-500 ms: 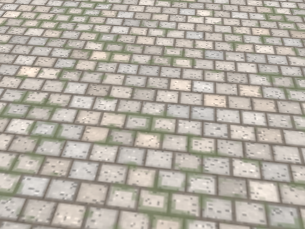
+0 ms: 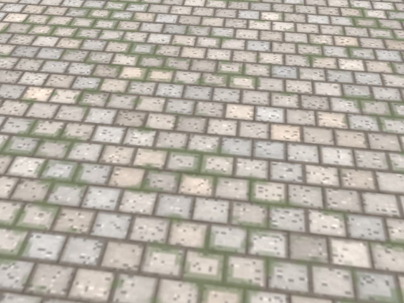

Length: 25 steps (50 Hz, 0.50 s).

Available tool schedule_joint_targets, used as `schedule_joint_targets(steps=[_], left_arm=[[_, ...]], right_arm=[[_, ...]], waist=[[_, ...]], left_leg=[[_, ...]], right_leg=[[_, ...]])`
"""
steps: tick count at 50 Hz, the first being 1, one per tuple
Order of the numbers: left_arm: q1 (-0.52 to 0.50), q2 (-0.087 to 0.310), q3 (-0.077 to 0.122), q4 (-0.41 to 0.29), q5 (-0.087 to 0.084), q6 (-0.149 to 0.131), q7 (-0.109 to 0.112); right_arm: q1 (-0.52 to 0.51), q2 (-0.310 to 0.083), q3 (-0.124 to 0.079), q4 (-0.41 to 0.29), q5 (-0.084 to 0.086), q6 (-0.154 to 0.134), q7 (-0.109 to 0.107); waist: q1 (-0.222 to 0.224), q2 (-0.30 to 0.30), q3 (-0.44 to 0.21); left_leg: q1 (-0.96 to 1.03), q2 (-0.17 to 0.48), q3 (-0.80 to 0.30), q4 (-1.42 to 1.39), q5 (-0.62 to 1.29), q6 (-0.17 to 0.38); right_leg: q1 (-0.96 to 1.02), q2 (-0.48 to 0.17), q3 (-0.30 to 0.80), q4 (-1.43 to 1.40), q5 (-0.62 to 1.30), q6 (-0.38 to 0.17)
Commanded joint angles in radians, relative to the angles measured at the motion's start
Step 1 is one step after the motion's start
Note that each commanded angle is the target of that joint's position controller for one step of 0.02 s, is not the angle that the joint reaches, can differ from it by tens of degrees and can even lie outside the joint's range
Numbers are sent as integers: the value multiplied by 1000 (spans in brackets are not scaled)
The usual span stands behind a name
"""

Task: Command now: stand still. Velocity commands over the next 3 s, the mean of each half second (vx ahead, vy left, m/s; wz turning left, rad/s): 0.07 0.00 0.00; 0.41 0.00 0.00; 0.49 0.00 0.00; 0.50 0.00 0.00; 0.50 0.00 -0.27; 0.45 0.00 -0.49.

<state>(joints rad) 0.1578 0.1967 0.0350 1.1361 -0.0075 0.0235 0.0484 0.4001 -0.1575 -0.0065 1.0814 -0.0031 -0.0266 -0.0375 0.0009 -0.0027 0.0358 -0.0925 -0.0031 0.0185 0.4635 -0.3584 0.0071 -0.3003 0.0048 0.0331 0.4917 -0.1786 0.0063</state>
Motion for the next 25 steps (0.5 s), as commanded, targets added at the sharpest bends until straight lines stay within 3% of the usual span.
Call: schedule_joint_targets(steps=[1,15,16,17,19,20,21,22,24,25], left_arm=[[19,97,14,-24,0,-6,3],[37,91,14,-26,-1,-7,5],[54,79,12,-17,0,-6,5],[57,79,13,-15,-3,-6,5],[28,85,18,-32,-8,-19,0],[-17,76,16,-56,-12,-38,-9],[-52,63,12,-78,-15,-59,-19],[-68,64,11,-91,-20,-77,-29],[-74,71,13,-113,-32,-107,-45],[-47,70,16,-109,-36,-118,-51]], right_arm=[[114,-82,-14,-2,0,-3,-2],[127,-73,-17,-3,1,-4,-2],[147,-66,-17,7,2,-3,-3],[151,-80,-22,9,7,0,-5],[142,-139,-41,-15,18,0,-13],[152,-175,-53,-23,26,-7,-15],[136,-208,-67,-32,31,-17,-16],[128,-203,-70,-39,27,-28,-15],[119,-179,-69,-48,27,-41,-5],[102,-177,-69,-54,33,-39,0]], waist=[[0,12,25],[0,13,30],[-1,20,9],[-3,38,28],[-22,110,102],[-41,159,149],[-47,188,199],[-45,177,223],[-34,154,225],[-13,136,207]], left_leg=[[-190,33,-28,-117,135,11],[-191,33,-29,-118,140,14],[-183,28,-27,-131,39,20],[-198,32,-43,-149,-109,38],[-210,111,-169,-218,-405,116],[-184,205,-288,-283,-478,167],[-173,300,-391,-322,-463,216],[-131,344,-430,-328,-389,240],[-35,337,-382,-287,-209,223],[-44,303,-319,-256,-146,196]], right_leg=[[151,-31,29,-40,155,-46],[150,-32,27,-36,159,-43],[158,-17,10,-31,55,-42],[132,11,-19,-2,-94,-40],[-18,58,-78,115,-324,-40],[-119,52,-99,204,-285,-42],[-194,3,-80,284,-228,-51],[-271,-34,-58,329,-241,-62],[-330,-69,-45,279,-305,-82],[-246,-59,-68,177,-277,-87]])
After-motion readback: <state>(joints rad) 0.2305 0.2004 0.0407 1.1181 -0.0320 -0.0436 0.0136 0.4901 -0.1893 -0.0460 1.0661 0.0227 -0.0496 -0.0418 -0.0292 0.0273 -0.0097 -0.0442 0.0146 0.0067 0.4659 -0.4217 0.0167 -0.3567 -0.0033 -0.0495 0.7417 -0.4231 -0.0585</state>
